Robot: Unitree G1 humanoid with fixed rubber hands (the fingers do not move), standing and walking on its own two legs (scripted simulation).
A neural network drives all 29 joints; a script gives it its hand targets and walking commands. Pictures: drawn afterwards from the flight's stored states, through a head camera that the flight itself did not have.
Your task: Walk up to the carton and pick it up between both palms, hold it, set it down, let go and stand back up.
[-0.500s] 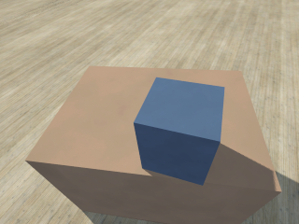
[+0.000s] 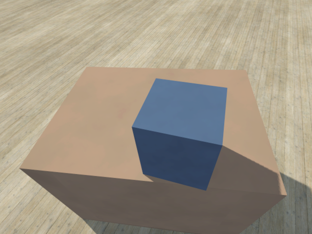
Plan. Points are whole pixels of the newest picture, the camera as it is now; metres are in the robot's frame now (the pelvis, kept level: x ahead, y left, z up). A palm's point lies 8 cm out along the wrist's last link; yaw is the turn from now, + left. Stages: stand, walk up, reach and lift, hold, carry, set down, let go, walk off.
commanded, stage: stand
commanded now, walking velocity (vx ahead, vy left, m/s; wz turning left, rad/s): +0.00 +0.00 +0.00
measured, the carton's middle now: (181, 134) +0.41 -0.04 +0.00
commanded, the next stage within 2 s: none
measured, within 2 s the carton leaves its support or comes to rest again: neither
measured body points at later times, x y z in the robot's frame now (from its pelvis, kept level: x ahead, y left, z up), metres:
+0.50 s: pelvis +0.02 -0.01 +0.00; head +0.02 -0.02 +0.45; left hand +0.08 +0.28 -0.13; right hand +0.07 -0.30 -0.15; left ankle +0.00 +0.13 -0.75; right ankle +0.03 -0.09 -0.75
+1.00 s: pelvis +0.03 -0.02 +0.00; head +0.05 -0.03 +0.45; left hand +0.11 +0.27 -0.13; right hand +0.09 -0.31 -0.15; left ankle +0.00 +0.13 -0.75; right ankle +0.03 -0.09 -0.75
